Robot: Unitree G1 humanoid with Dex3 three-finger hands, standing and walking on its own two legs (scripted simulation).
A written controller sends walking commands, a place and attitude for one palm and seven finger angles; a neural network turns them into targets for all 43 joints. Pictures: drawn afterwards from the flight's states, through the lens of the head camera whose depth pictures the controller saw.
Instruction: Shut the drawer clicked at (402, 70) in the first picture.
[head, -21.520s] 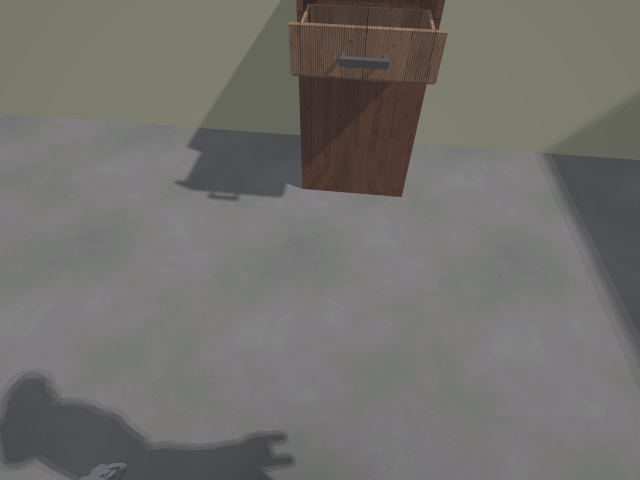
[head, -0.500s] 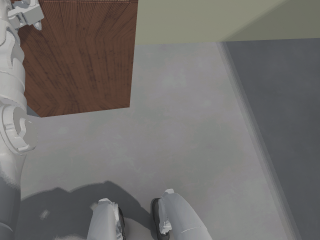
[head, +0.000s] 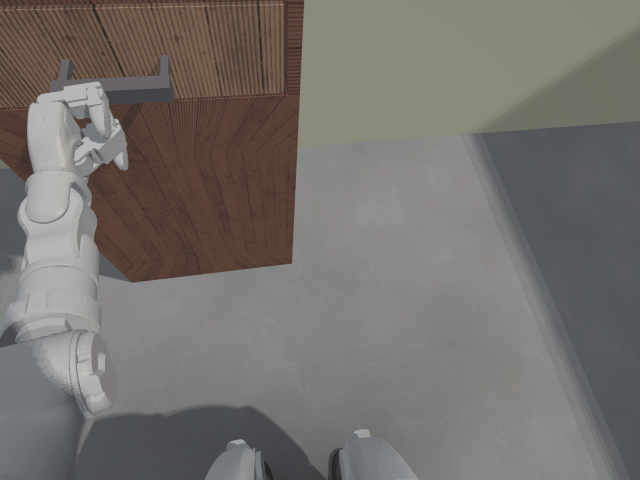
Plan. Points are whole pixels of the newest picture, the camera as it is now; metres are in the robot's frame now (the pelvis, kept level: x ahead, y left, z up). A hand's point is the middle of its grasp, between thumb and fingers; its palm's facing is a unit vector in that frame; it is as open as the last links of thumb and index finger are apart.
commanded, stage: draw the hand back to the body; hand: left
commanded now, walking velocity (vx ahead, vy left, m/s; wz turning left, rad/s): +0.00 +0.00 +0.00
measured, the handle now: (115, 78) +0.61 +0.21 +0.07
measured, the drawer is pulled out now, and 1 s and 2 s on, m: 0.00 0.00 0.00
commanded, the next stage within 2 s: step back with the hand held close in 1.22 s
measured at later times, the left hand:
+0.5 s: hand (23, 273) +0.32 +0.21 +0.14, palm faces +0.21 -0.95 -0.21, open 3.3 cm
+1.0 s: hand out of the picture +0.18 +0.23 +0.21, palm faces +0.41 -0.83 -0.37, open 3.3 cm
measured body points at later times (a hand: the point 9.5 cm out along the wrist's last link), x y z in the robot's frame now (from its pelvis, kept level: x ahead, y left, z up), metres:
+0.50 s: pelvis +0.00 +0.00 +0.04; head +0.02 -0.02 +0.49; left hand +0.30 +0.26 +0.16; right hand +0.20 -0.23 -0.04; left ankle -0.02 +0.09 -0.68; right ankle -0.02 -0.13 -0.68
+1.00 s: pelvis -0.01 -0.01 +0.06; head -0.02 -0.04 +0.51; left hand +0.15 +0.27 +0.23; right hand +0.18 -0.23 -0.03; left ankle -0.02 +0.09 -0.68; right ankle -0.02 -0.13 -0.68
